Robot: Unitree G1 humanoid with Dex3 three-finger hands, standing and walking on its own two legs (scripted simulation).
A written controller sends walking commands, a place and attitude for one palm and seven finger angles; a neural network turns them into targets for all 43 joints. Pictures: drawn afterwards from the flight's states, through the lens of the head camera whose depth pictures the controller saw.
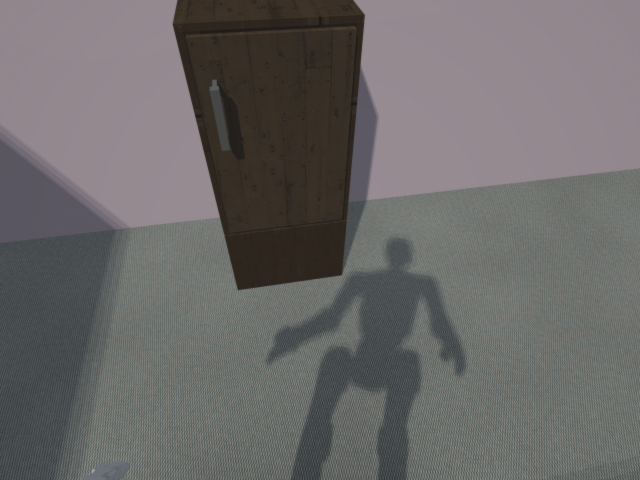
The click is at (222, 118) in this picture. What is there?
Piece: cupboard door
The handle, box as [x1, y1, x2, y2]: [210, 80, 229, 150]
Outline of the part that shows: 212,80 210,94 222,150 229,149 229,144 218,86 216,85 216,80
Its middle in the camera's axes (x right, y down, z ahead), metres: -0.24 -0.29 +0.92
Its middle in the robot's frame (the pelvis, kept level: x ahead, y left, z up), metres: +0.88 +0.29 +0.00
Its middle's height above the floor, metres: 0.77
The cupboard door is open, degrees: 0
